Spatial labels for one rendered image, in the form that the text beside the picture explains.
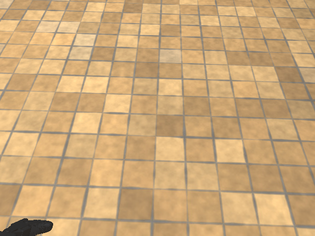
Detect robot left hand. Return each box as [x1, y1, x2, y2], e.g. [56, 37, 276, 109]
[0, 218, 53, 236]

